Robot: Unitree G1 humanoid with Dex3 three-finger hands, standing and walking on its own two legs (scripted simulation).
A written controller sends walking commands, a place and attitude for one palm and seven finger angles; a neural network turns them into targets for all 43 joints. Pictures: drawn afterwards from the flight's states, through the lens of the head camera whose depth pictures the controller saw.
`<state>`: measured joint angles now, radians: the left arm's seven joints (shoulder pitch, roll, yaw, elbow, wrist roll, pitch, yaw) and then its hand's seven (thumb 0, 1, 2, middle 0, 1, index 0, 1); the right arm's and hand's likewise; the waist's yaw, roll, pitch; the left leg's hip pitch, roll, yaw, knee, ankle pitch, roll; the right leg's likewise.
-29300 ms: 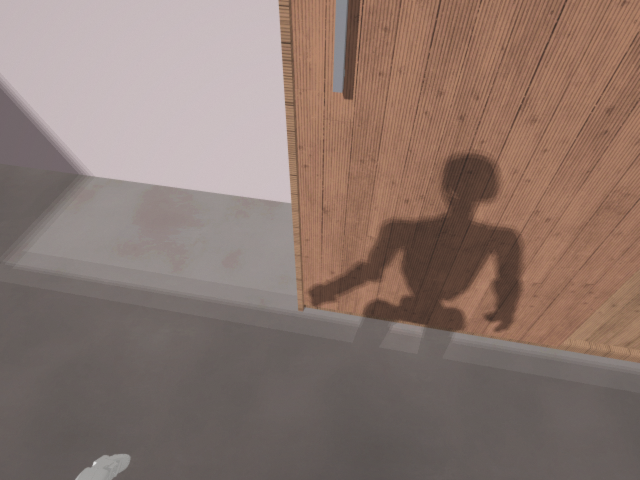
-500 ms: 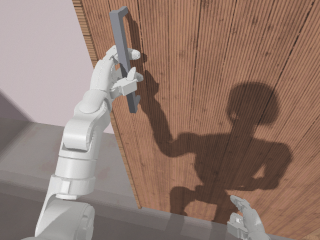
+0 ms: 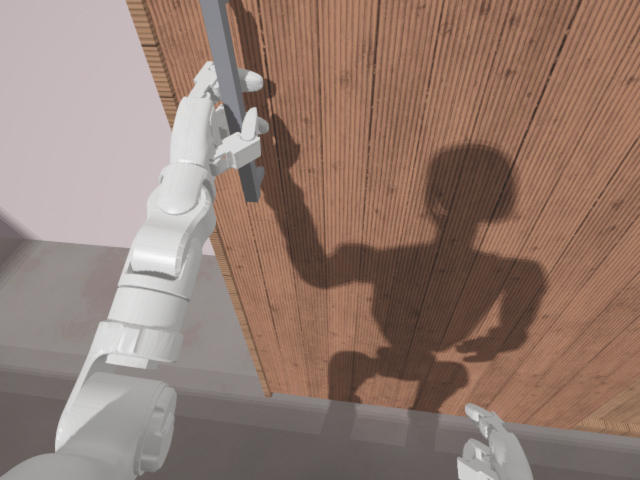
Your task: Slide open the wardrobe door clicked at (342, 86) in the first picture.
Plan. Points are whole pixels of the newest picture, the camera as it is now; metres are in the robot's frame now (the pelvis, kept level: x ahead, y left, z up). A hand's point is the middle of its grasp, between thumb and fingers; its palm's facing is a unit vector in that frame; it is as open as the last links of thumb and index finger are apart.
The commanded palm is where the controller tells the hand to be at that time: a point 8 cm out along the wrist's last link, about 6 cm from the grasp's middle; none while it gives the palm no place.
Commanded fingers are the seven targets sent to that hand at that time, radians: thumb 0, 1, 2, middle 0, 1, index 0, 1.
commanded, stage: step sideways, sliding the door along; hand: left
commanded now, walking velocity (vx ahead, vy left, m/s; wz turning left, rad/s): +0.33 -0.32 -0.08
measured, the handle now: (241, 107) +0.46 +0.14 +0.25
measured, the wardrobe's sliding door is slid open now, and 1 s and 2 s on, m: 0.00 0.02 0.20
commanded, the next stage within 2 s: none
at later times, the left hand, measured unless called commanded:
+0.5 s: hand (264, 140) +0.42 +0.10 +0.23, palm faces +0.24 -0.97 -0.06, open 6.3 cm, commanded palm +0.39 +0.09 +0.24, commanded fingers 0.00 0.90 0.90 -0.45 -1.40 -0.45 -1.40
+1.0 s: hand (285, 136) +0.43 +0.08 +0.23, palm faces +0.50 -0.86 -0.05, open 6.5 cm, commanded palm +0.39 +0.03 +0.23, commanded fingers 0.00 0.90 0.90 -0.45 -1.40 -0.45 -1.40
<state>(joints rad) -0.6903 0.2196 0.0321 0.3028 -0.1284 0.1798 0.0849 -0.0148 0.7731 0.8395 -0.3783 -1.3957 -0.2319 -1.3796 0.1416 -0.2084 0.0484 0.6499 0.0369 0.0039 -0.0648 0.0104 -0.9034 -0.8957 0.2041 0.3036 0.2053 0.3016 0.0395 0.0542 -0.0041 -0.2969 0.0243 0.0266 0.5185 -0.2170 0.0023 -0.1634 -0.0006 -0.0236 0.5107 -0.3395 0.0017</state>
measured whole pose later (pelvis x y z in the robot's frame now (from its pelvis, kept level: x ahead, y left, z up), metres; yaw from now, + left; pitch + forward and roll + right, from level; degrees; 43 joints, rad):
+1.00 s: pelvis +0.12 -0.15 -0.01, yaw +7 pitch -1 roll -2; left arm -0.34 0.17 0.22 -0.39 -0.03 0.01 0.20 -0.04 0.75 0.83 -0.53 -1.46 -0.17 -1.23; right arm 0.08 -0.25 -0.05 0.58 0.05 -0.11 -0.01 0.01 -0.91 -0.90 0.20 0.30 0.29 0.35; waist 0.11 0.08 0.25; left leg -0.29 0.08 0.08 0.67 -0.30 0.01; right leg -0.39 -0.08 -0.07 0.78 -0.29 0.03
